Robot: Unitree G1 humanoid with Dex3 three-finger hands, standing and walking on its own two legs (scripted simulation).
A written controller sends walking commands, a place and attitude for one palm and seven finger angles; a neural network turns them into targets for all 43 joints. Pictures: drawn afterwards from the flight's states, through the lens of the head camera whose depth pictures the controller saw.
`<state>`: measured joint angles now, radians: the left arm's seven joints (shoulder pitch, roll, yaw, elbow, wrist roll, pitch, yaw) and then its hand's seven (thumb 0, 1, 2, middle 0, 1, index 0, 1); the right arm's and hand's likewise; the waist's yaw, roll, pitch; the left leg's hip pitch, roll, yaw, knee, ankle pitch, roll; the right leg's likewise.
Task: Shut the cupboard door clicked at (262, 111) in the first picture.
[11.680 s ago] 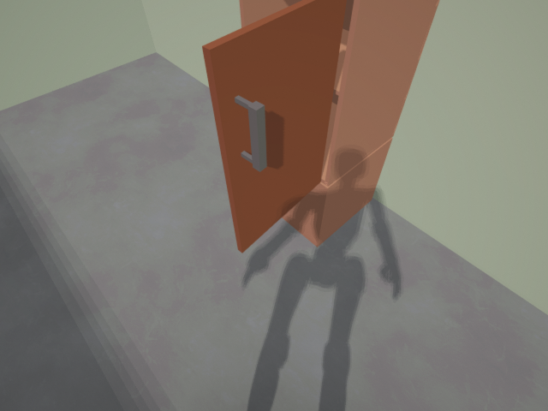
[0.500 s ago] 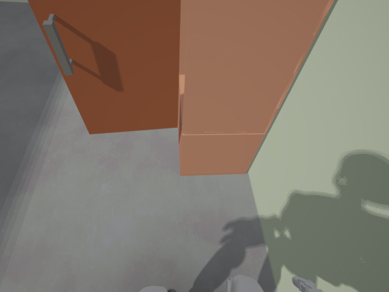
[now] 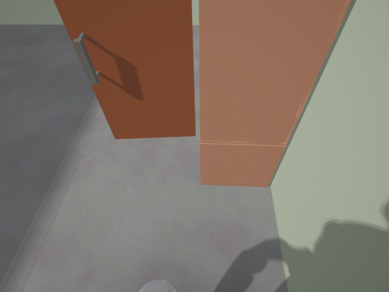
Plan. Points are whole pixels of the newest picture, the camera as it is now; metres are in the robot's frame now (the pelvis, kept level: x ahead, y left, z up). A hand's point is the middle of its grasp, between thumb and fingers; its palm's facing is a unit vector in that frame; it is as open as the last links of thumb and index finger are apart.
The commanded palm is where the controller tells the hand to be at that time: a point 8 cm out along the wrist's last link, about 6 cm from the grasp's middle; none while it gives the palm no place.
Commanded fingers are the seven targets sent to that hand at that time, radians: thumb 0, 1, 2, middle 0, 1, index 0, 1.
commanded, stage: take the last steps up to it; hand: left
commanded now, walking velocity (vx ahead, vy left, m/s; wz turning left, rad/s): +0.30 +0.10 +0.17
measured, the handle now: (88, 59) +0.75 +0.37 +0.07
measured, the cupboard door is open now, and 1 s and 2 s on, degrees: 95 95 95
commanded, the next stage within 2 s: come to a stop and stand still in 0.76 s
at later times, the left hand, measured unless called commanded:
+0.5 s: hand out of the picture +0.08 +0.26 -0.17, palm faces +0.11 -0.98 -0.18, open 7.4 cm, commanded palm none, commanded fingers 0.00 0.90 0.90 -0.20 -0.30 -0.20 -0.30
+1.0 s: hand (113, 242) +0.26 +0.24 -0.17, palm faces +0.11 -0.97 -0.20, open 7.2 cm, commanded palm none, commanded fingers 0.00 0.90 0.90 -0.20 -0.30 -0.20 -0.30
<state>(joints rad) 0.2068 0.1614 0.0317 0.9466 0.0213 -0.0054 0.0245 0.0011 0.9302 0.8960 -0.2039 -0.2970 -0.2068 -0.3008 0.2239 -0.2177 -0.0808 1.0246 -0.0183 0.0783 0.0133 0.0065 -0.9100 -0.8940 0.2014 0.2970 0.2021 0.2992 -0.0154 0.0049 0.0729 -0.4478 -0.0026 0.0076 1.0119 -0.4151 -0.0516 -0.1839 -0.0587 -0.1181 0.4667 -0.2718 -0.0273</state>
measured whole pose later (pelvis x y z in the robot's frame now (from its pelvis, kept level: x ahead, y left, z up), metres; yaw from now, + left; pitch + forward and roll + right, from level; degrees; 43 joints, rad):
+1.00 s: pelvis +0.23 +0.06 +0.00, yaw +4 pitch +0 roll +0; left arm 0.22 0.16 0.04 1.06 0.02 -0.05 0.02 -0.02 0.95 0.90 -0.20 -0.30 -0.20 -0.30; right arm 0.22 -0.16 -0.05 1.08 -0.02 0.00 -0.01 0.01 -0.94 -0.89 0.20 0.30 0.20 0.30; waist 0.01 0.00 0.07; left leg -0.42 0.07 0.06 0.68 -0.26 -0.05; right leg -0.16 -0.03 -0.15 0.41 -0.25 -0.03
